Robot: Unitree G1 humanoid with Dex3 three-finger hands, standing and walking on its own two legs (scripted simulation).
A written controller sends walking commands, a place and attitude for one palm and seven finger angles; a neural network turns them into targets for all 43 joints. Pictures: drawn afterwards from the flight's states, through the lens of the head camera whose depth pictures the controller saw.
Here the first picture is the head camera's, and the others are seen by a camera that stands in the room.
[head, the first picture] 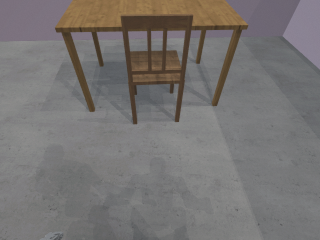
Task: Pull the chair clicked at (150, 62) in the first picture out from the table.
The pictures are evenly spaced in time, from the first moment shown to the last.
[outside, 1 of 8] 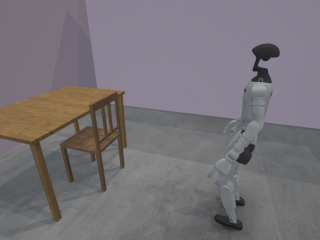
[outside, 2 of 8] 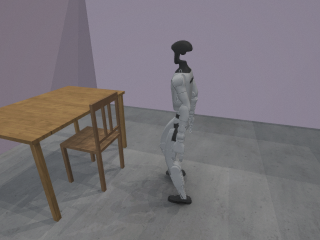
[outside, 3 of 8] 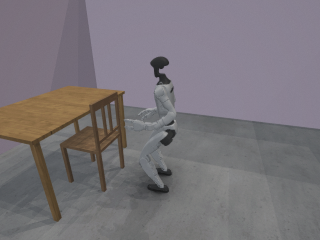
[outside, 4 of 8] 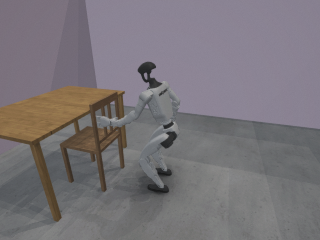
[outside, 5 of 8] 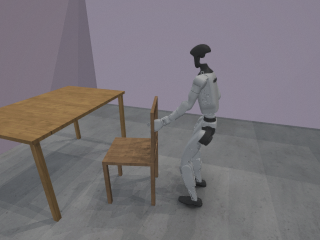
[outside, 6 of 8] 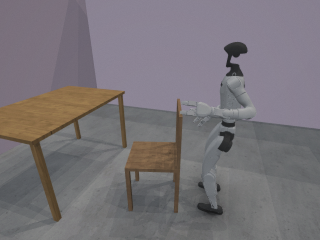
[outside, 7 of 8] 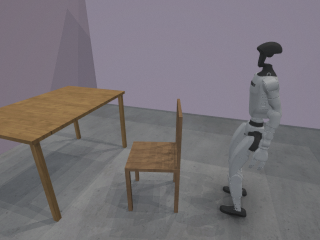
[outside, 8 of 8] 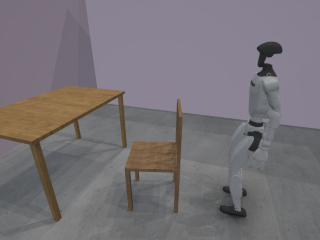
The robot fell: no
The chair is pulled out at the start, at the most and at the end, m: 0.00 0.66 0.66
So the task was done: yes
